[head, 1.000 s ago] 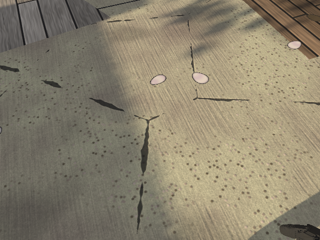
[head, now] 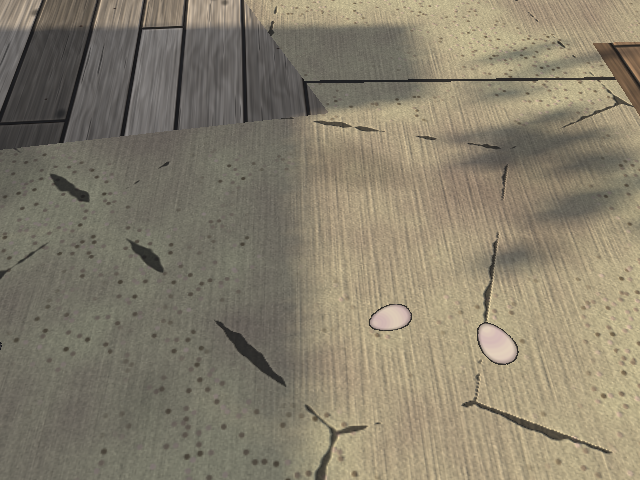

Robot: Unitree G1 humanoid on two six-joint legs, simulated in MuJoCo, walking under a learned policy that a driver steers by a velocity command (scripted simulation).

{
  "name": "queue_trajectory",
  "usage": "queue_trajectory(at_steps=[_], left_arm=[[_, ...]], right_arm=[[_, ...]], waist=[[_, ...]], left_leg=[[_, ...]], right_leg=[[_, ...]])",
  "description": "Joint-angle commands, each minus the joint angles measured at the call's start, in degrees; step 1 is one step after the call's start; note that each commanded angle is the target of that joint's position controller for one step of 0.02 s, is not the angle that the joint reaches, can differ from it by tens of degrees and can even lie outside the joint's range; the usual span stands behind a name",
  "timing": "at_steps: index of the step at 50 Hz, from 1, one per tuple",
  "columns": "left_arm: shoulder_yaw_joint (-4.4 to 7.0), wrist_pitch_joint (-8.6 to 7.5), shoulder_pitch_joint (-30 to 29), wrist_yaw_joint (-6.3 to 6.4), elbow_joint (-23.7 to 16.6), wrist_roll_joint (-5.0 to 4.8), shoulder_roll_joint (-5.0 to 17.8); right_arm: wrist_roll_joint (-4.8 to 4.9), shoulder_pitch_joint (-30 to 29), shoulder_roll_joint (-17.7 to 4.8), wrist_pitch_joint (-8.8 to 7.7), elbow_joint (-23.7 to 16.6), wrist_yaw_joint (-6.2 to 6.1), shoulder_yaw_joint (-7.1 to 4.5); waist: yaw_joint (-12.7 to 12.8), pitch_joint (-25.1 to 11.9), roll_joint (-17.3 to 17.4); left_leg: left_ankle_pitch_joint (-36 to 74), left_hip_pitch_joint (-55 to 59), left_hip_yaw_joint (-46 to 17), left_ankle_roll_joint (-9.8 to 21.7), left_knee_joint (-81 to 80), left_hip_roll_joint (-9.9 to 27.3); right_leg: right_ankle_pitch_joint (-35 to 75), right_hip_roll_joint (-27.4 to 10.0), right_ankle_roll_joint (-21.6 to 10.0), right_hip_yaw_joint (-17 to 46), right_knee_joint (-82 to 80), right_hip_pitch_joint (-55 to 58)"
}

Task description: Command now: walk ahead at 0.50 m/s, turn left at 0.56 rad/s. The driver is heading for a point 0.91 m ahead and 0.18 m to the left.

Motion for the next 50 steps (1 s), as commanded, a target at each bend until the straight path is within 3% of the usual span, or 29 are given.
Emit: queue_trajectory(at_steps=[1, 3, 4, 5, 6, 7, 8, 9, 10, 11, 12, 13, 16, 22, 27, 29, 30, 31, 32, 33, 34, 35, 36, 37, 39, 41, 43, 47, 50], left_arm=[[2.50, 0.21, -1.82, 0.32, -2.99, -1.05, 10.58], [2.97, 1.06, -2.33, 0.49, -3.01, -1.59, 12.21], [3.15, 1.58, -2.88, 0.61, -3.17, -1.85, 12.93], [2.91, 2.07, -3.62, 0.72, -3.41, -2.02, 12.55], [2.00, 1.86, -2.45, 0.92, -4.11, -0.72, 10.41], [-0.69, 0.40, 2.24, 0.29, -7.68, 1.60, 1.76], [-0.50, -1.92, -2.62, -0.45, -8.16, -0.54, 5.56], [0.28, -3.06, -8.06, -0.91, -9.82, -2.78, 8.47], [-0.06, -3.73, -8.87, -0.66, -9.87, -2.18, 7.69], [0.22, -3.78, -8.59, -0.19, -9.15, -0.59, 7.90], [0.68, -3.19, -7.43, -0.11, -8.74, 0.04, 8.58], [0.84, -2.41, -6.89, -0.22, -8.75, 0.22, 8.53], [0.31, -0.96, -8.82, -0.13, -9.78, 0.92, 6.04], [-1.13, -1.43, -19.74, -1.41, -12.78, 0.05, 3.52], [-0.58, -2.53, -21.60, -2.64, -14.06, -0.21, 5.91], [0.05, -2.90, -17.26, -2.54, -13.14, -0.12, 7.04], [0.98, -3.13, -11.39, -2.27, -11.55, 0.31, 8.75], [1.73, -3.28, -2.31, -1.99, -10.46, 1.08, 11.47], [3.24, -2.58, 5.12, -2.04, -8.19, 1.19, 16.23], [2.22, -2.26, 6.80, -2.63, -6.95, -0.77, 11.87], [1.15, -1.96, 3.28, -2.41, -7.56, -1.16, 8.46], [0.54, -1.43, -0.59, -2.19, -8.38, -0.39, 7.41], [-0.13, -1.12, -3.64, -2.14, -8.62, 0.24, 5.95], [-0.64, -1.26, -5.43, -2.03, -8.84, 0.83, 4.98], [-0.90, -1.58, -6.14, -2.02, -8.09, 0.86, 4.70], [-0.49, -1.58, -6.27, -1.61, -7.01, 0.57, 6.56], [-0.14, -0.74, -6.36, -1.05, -6.27, 0.14, 7.92], [-0.27, 0.75, -2.84, -0.62, -3.97, -0.48, 8.31], [-0.35, 1.63, -3.48, -0.50, -3.03, -1.00, 8.53]], right_arm=[[-0.04, -5.59, -2.67, -0.49, -5.95, 1.02, -0.22], [-0.16, -4.01, -4.26, -0.28, -6.69, 1.27, -1.02], [-0.10, 0.14, -5.72, -0.14, -6.04, 1.19, -1.92], [0.15, 8.75, -8.23, -0.07, -3.84, 0.83, -3.55], [0.39, 18.79, -13.14, 0.44, -1.21, -0.27, -5.81], [0.87, 16.84, -20.08, 0.17, -1.53, -0.75, -6.70], [0.21, 18.36, -16.08, -0.84, -4.02, -0.32, -5.19], [-0.34, 16.84, -12.53, -1.75, -3.37, -0.05, -4.16], [-0.14, 14.03, -10.96, -2.24, -3.59, -0.15, -3.68], [-0.27, 9.77, -8.90, -2.28, -4.36, -0.33, -3.06], [-0.98, 7.03, -7.30, -2.30, -5.55, -0.59, -2.42], [-1.28, 6.04, -7.07, -2.31, -6.19, -0.76, -2.31], [-0.65, 7.57, -8.71, -2.63, -5.87, -1.80, -2.78], [-0.12, 12.57, -9.07, -2.07, -4.00, -2.99, -2.96], [-0.25, 16.29, -8.31, -1.63, -1.62, -3.03, -2.67], [-0.33, 15.41, -8.51, -1.17, -1.52, -3.03, -2.71], [-0.45, 14.78, -7.30, -1.10, -1.88, -2.97, -2.23], [-1.11, 14.01, -5.45, -1.17, -3.19, -2.95, -1.25], [0.01, 22.64, -1.48, -1.96, -3.27, -2.84, -0.06], [0.48, 21.63, -4.47, -2.51, -2.93, -2.84, -0.18], [0.92, 14.58, -8.40, -2.63, -3.88, -2.70, -1.26], [0.39, 10.03, -8.19, -2.70, -5.10, -2.72, -1.10], [-0.58, 7.48, -7.49, -2.79, -5.74, -2.65, -1.15], [-1.02, 8.16, -6.79, -2.66, -5.59, -2.62, -1.33], [-1.11, 11.20, -4.34, -2.15, -4.58, -2.69, -0.95], [-1.44, 10.13, -2.27, -1.91, -5.07, -2.92, -0.17], [-1.52, 8.08, -1.16, -1.85, -5.12, -2.76, 0.47], [-1.22, 2.23, -2.16, -1.77, -5.99, -2.13, 0.25], [-1.70, 1.28, -3.42, -2.04, -6.41, -1.70, -0.33]], waist=[[-0.76, 3.56, -4.85], [-2.74, 1.51, -6.32], [-5.39, -1.35, -6.98], [-10.28, -5.69, -5.95], [-14.20, -11.09, -1.21], [-6.86, -14.47, 14.97], [-10.68, -22.59, 7.98], [-11.52, -15.02, 4.40], [-9.47, -10.38, 1.17], [-6.91, -7.22, -0.72], [-4.68, -6.10, 0.12], [-3.70, -5.59, 0.63], [-3.38, -3.73, -0.47], [-7.95, -1.04, 2.33], [-8.66, 0.11, 3.73], [-6.04, -0.92, 5.28], [-3.17, -4.82, 4.63], [0.96, -12.97, 0.87], [-0.75, -21.60, -15.42], [0.59, -20.13, -16.78], [1.49, -10.58, -10.39], [0.40, -5.79, -6.30], [-1.06, -1.25, -5.07], [-3.09, -0.55, -6.18], [-5.23, -2.47, -7.38], [-5.60, -3.59, -7.42], [-4.95, -5.29, -7.58], [-2.28, -5.76, -7.53], [-3.29, -5.09, -7.36]], left_leg=[[-2.41, 0.15, 2.11, 1.87, -4.01, -0.73], [-8.41, 4.99, 5.13, 4.02, -4.93, -3.81], [-10.69, 11.11, 7.07, 5.38, -5.43, -6.38], [-8.02, 22.97, 8.30, 7.29, -8.97, -9.48], [-6.45, 40.80, 0.29, 10.18, -10.02, -6.46], [-15.72, 57.83, -32.51, 20.42, -16.18, 8.11], [-22.95, 61.43, -47.30, 23.05, -24.93, 12.46], [-18.98, 57.48, -39.91, 20.11, -26.19, 11.41], [-14.12, 49.76, -32.85, 18.19, -25.61, 8.99], [-8.18, 41.63, -27.26, 16.63, -25.66, 6.84], [-2.95, 35.73, -23.69, 16.01, -26.73, 5.28], [-0.43, 32.44, -22.48, 16.12, -27.96, 4.55], [5.60, 27.22, -17.43, 16.23, -29.63, 2.62], [-2.30, 24.48, -13.25, 11.75, -29.11, -0.86], [-0.89, 33.86, -18.24, 10.76, -23.43, 3.47], [8.01, 35.90, -18.56, 9.56, -19.15, 3.36], [15.31, 35.20, -16.50, 8.14, -12.28, 0.51], [10.04, 28.27, -13.28, 6.02, 1.93, -2.72], [-15.12, 6.89, -7.36, 0.89, 23.42, -11.61], [-32.09, -2.93, -9.95, 0.57, 30.10, -11.29], [-27.84, -7.06, -10.00, 0.94, 32.79, -8.05], [-23.37, -6.27, -7.21, 1.14, 31.24, -5.43], [-20.53, -4.60, -5.99, 0.69, 27.53, -3.87], [-18.93, -0.68, -5.67, 0.23, 24.51, -2.35], [-19.60, 4.97, -3.96, -1.27, 19.85, -2.22], [-16.24, 6.73, -2.35, -2.52, 12.27, -2.52], [-8.53, 10.88, -1.01, -2.71, 3.97, -3.14], [1.08, 14.46, -0.78, -2.13, -6.59, -5.02], [0.36, 17.29, -0.83, -0.07, -12.87, -5.81]], right_leg=[[21.97, -17.28, -8.45, 3.72, -2.77, 0.20], [37.94, -17.56, -7.18, 1.96, 3.79, 2.71], [47.40, -16.95, -6.37, 0.82, 10.74, 2.74], [50.63, -14.80, -4.67, -1.11, 22.31, -0.46], [37.12, -12.52, -1.75, -1.51, 39.35, -13.37], [-14.71, -0.81, 2.08, 2.66, 59.71, -39.66], [-19.35, 0.79, 1.10, 16.95, 66.33, -45.70], [-13.94, -1.67, -0.31, 17.49, 66.21, -50.83], [-8.94, -4.17, -1.32, 17.37, 61.81, -49.56], [-5.63, -6.06, -1.16, 17.55, 56.73, -45.49], [-3.52, -7.27, -1.04, 18.04, 53.77, -40.87], [-2.51, -7.36, -0.58, 18.00, 51.66, -38.39], [2.62, -6.20, 1.83, 16.45, 43.12, -37.40], [22.80, -1.87, 2.85, 15.26, 20.57, -31.80], [17.20, -1.57, -0.37, 15.84, 15.08, -32.25], [13.20, -0.33, -2.62, 13.85, 12.83, -26.93], [14.35, -0.46, -4.58, 13.64, 12.12, -18.08], [16.20, -8.08, -8.49, 21.33, 14.70, -3.19], [6.30, -20.30, -18.53, 45.59, 12.14, 18.77], [-9.00, -22.58, -19.11, 57.96, 4.27, 19.76], [-14.11, -20.65, -16.13, 50.90, 3.03, 12.18], [-10.39, -18.35, -14.33, 43.99, 2.10, 4.28], [-0.34, -16.25, -14.23, 38.68, 0.74, -3.27], [11.64, -14.50, -13.57, 34.24, 0.45, -7.72], [33.85, -12.61, -13.68, 26.79, 1.28, -11.15], [45.89, -11.95, -14.09, 21.52, 1.49, -12.19], [47.48, -10.11, -12.94, 17.23, 1.60, -13.02], [40.98, -10.01, -11.45, 16.38, 2.87, -9.80], [36.05, -11.04, -10.07, 18.17, 7.42, -8.04]])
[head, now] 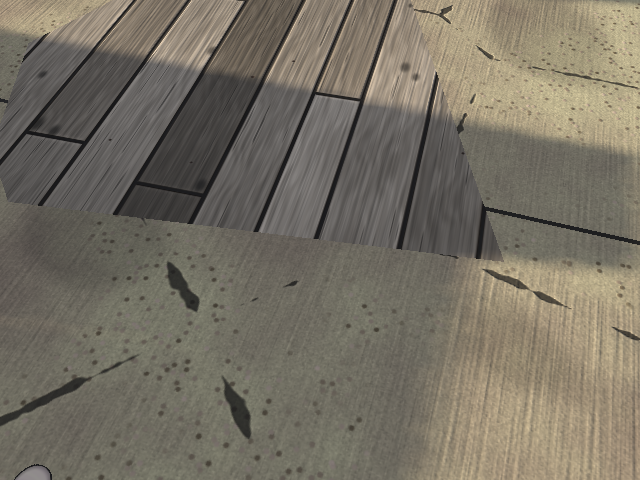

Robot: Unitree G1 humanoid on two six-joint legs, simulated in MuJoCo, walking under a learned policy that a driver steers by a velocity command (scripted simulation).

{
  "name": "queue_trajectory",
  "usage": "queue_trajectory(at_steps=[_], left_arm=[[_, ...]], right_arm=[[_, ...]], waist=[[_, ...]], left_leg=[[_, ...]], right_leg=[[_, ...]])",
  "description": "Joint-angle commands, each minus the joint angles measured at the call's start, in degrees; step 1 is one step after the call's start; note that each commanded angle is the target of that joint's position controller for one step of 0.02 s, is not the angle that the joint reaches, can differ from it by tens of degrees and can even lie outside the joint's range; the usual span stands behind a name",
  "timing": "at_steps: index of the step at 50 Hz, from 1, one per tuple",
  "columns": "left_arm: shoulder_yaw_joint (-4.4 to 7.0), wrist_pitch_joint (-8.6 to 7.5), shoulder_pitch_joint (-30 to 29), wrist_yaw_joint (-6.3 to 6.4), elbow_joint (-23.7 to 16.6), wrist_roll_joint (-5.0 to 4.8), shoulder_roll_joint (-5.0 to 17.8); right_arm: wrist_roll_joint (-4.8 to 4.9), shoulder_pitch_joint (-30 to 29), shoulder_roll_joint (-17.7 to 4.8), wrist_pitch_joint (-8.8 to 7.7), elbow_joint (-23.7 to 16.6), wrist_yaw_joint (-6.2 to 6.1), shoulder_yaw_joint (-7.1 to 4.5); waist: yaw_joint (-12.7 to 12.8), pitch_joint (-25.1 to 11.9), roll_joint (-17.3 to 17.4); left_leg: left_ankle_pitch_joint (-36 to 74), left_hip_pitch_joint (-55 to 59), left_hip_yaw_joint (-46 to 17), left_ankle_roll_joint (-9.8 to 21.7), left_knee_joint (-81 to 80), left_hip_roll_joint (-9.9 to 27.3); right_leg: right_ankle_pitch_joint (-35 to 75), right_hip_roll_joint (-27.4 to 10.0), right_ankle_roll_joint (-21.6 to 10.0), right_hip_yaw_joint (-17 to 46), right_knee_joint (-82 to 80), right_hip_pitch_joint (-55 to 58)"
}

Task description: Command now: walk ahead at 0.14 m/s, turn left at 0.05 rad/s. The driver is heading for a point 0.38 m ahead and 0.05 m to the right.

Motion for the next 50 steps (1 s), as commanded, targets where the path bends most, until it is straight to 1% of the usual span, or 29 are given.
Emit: queue_trajectory(at_steps=[1, 2, 3, 4, 5, 6, 7, 9, 12, 14, 15, 16, 18, 21, 27, 29, 31, 33, 34, 36, 38, 39, 40, 41, 42, 43, 45, 48, 50], left_arm=[[1.82, 0.11, -2.71, 0.43, -2.52, -0.73, 9.13], [1.42, -0.07, -0.80, 0.41, -2.06, -0.17, 7.94], [0.59, -0.82, 2.58, 0.20, -2.46, 1.58, 5.74], [-0.77, -0.96, 7.71, 0.18, -1.02, 1.59, 2.23], [-0.49, -0.02, 4.57, 0.20, -1.11, 0.92, 4.31], [0.04, 1.06, 1.47, 0.34, -2.14, 0.29, 6.13], [0.30, 2.31, -0.15, 0.80, -2.10, 0.19, 6.38], [0.68, 4.16, 0.14, 1.62, -1.60, 0.67, 6.58], [0.07, 4.36, 3.66, 1.61, 1.27, 1.20, 3.47], [0.18, 4.38, 1.27, 1.40, 0.61, 2.49, 5.00], [0.45, 4.38, -0.69, 1.70, -0.51, 2.20, 7.26], [0.94, 4.27, -2.66, 1.82, 0.11, 1.48, 8.72], [0.25, 3.14, -4.55, 1.88, 0.24, 1.59, 5.81], [0.15, 1.73, -3.17, 1.76, 1.56, 1.15, 5.61], [-0.04, 2.18, -2.06, 1.94, 3.56, 0.78, 5.46], [0.14, 2.58, -0.50, 2.00, 4.78, 0.38, 5.83], [0.84, 2.70, 0.00, 2.07, 4.71, -0.22, 7.91], [1.67, 1.73, 2.05, 2.15, 5.02, -0.85, 10.36], [1.99, 1.03, 2.33, 2.23, 5.22, -1.09, 10.80], [2.02, 0.06, 0.44, 2.06, 4.97, -1.18, 9.70], [1.63, -0.13, -4.95, 1.69, 3.14, -1.12, 7.74], [0.69, -0.86, -7.04, 1.68, 0.63, -0.84, 4.11], [0.71, -1.80, -7.73, 2.05, -0.55, -0.42, 4.17], [1.46, -2.30, -6.54, 1.75, -0.02, -1.37, 6.18], [1.48, -2.29, -4.72, 1.34, 1.21, -1.78, 5.82], [1.59, -2.05, -4.26, 1.17, 1.88, -1.39, 5.21], [1.94, -1.10, -5.23, 0.91, 2.02, -0.87, 4.22], [0.86, -0.01, -8.21, 0.67, 1.14, -0.41, 0.30], [0.52, 0.46, -10.60, 0.94, 0.59, -0.22, 0.46]], right_arm=[[-0.60, 3.13, -5.56, -0.92, -2.47, 0.16, -2.03], [-1.02, 4.72, -7.77, -1.03, -2.05, -0.24, -2.67], [-1.80, 6.31, -11.52, -0.89, -2.60, -0.75, -3.32], [-2.03, 7.07, -8.38, -0.03, -2.27, -1.05, -2.41], [-1.17, 8.07, -4.10, 0.68, -1.49, -0.79, -1.29], [-0.83, 7.07, -3.46, 0.95, -0.78, -0.38, -0.78], [-0.91, 5.22, -4.50, 1.09, -0.64, -0.15, -0.91], [-1.03, -1.03, -6.97, 1.26, -1.17, -0.29, -1.57], [-0.98, -4.83, -5.54, 1.98, -0.61, -0.64, -1.33], [-0.58, -1.55, -3.58, 1.90, 1.46, -0.54, -0.81], [-0.92, -0.52, -3.68, 1.94, 2.08, -0.49, -0.80], [-0.89, -0.24, -3.35, 1.97, 2.06, -0.63, -0.88], [-0.77, -0.88, -4.03, 1.70, 2.97, -1.17, -1.19], [-0.48, 0.47, -3.89, 1.56, 4.87, -1.42, -1.40], [-0.02, 1.04, -3.96, 2.01, 8.33, -1.45, -1.67], [0.27, 2.31, -3.56, 2.43, 10.15, -1.54, -1.68], [0.62, 1.37, -3.84, 2.27, 10.53, -1.56, -1.93], [1.34, -1.18, -3.34, 0.62, 9.64, -1.09, -1.89], [1.55, -2.24, -2.84, -0.43, 9.31, -0.75, -1.73], [1.78, 0.33, -2.71, -2.05, 10.54, 0.06, -1.88], [1.90, 11.70, -5.61, -2.51, 15.40, 0.24, -3.42], [1.91, 18.12, -11.88, -2.76, 17.48, 0.24, -5.34], [1.14, 22.56, -13.07, -3.04, 18.08, 0.82, -5.22], [0.16, 18.21, -8.68, -3.53, 17.26, 0.74, -3.44], [-0.05, 14.34, -6.77, -3.73, 16.00, 0.64, -2.75], [0.30, 12.28, -6.14, -3.60, 15.56, 0.57, -2.41], [0.51, 10.66, -3.77, -2.58, 15.78, 0.02, -1.28], [-0.37, 9.84, -4.89, -1.40, 16.63, -1.31, -0.79], [-0.33, 9.84, -7.85, -0.88, 17.15, -1.76, -1.29]], waist=[[-4.49, -6.09, -6.56], [-4.62, -7.28, -4.36], [-2.89, -12.31, 1.95], [-2.39, -18.20, 8.70], [-4.61, -18.40, 9.44], [-4.85, -15.13, 7.84], [-4.55, -12.45, 5.81], [-2.17, -8.53, 5.70], [0.44, -8.32, 5.99], [-1.13, -6.25, 3.41], [-2.90, -3.27, 0.33], [-4.54, -0.43, -5.70], [-4.29, -0.14, -6.38], [-3.77, -2.80, -5.15], [-3.26, -3.64, -3.09], [-3.13, -3.48, -4.07], [-2.57, 1.46, -7.68], [-1.57, 6.73, -11.50], [-1.47, 8.74, -12.03], [-3.87, 8.03, -12.00], [-9.23, 3.76, -7.75], [-10.55, 1.00, 7.19], [-12.09, -2.34, 14.52], [-8.82, -0.82, 7.72], [-6.75, -0.61, 4.96], [-5.66, -1.03, 2.54], [-4.73, -0.80, 2.72], [-4.04, -1.38, 2.82], [-4.80, -2.94, 3.86]], left_leg=[[5.53, 13.01, 1.89, 2.30, -8.01, -2.09], [17.48, 19.00, -0.26, 3.88, -10.27, 0.14], [39.41, 30.46, -7.13, 7.81, -5.10, 8.24], [44.33, 38.09, -14.83, 15.93, -3.59, 15.99], [37.29, 35.88, -18.79, 18.03, -6.45, 17.14], [26.68, 32.48, -19.09, 16.93, -8.87, 15.99], [18.10, 28.82, -18.51, 15.32, -10.83, 14.95], [7.29, 18.26, -14.86, 12.55, -14.45, 12.60], [-3.21, 10.02, -6.71, 9.14, -14.57, 6.82], [-18.37, 8.55, -4.35, 4.66, -14.03, 3.47], [-23.57, 8.84, -3.29, 2.71, -13.13, 1.55], [-19.96, 12.93, -0.70, 1.37, -11.70, -0.76], [-11.81, 17.72, -0.36, 1.61, -7.89, -0.75], [-0.11, 19.56, -0.16, 2.54, -5.71, -0.43], [5.78, 21.08, 0.29, 2.31, -4.68, -0.42], [-7.24, 20.44, 2.81, 2.20, -3.20, -2.73], [-22.68, 13.16, 5.39, 2.11, 0.82, -5.20], [-21.75, 3.75, 6.63, 2.65, 6.72, -4.65], [-20.55, 1.71, 5.27, 3.49, 7.55, -2.96], [-19.82, 5.19, 4.98, 4.97, 2.31, -1.90], [-13.91, 24.63, 1.93, 6.41, -6.35, -1.79], [-16.77, 33.91, -15.29, 11.43, -13.83, 6.94], [-7.33, 41.24, -34.26, 17.62, -20.70, 17.12], [5.21, 39.89, -31.10, 17.60, -18.12, 18.99], [17.00, 37.35, -22.64, 16.05, -15.80, 17.15], [22.93, 36.04, -16.26, 14.25, -15.26, 15.09], [26.84, 32.49, -7.76, 10.84, -16.70, 11.02], [32.25, 27.66, -1.14, 10.47, -16.71, 7.67], [34.02, 25.29, 0.27, 10.54, -15.96, 7.47]], right_leg=[[31.78, -13.06, -6.02, 6.50, 4.42, -0.50], [28.40, -10.42, -3.60, 5.61, 8.22, -2.09], [15.31, -6.70, -0.65, 3.58, 15.25, -8.53], [-4.87, -4.25, 2.49, 2.47, 22.97, -14.86], [-20.53, -4.43, 4.15, 3.94, 27.52, -16.64], [-24.64, -5.19, 4.80, 4.78, 29.65, -19.22], [-23.62, -5.96, 5.26, 4.99, 30.84, -19.99], [-16.55, -7.23, 5.94, 4.78, 26.95, -15.16], [1.13, -5.06, 5.30, 0.91, 13.92, -2.81], [6.21, -6.64, 3.48, 2.74, 8.03, -1.24], [1.00, -9.05, 1.94, 4.80, 5.55, -5.05], [-9.19, -8.42, 0.44, 4.92, 4.62, -12.77], [-8.78, -8.09, 1.28, 4.90, 2.77, -15.50], [0.86, -7.50, 2.30, 4.08, 4.66, -11.36], [7.06, -6.71, 1.91, 3.20, 5.92, -8.50], [-5.48, -6.42, 0.56, 3.54, 4.02, -8.71], [-21.03, -9.79, -3.40, 9.25, 0.12, -9.79], [-27.71, -18.20, -8.38, 20.51, -5.63, -6.62], [-25.00, -20.91, -9.98, 23.87, -6.36, -6.25], [-14.03, -20.61, -9.24, 21.19, -3.46, -5.29], [-2.58, -13.66, -4.54, 11.22, 6.22, -14.17], [0.80, -4.01, 0.57, -0.10, 25.05, -23.56], [-15.84, -0.18, 2.79, 2.00, 41.20, -33.05], [-18.65, -2.82, 1.91, 6.46, 49.20, -36.46], [-15.82, -4.67, 1.12, 6.55, 51.78, -35.07], [-12.34, -6.32, 0.72, 5.60, 50.27, -34.63], [-6.30, -8.03, 0.97, 3.33, 42.78, -30.66], [-0.73, -6.47, 3.07, 0.68, 27.66, -23.01], [3.33, -4.67, 3.61, -0.98, 19.91, -17.14]])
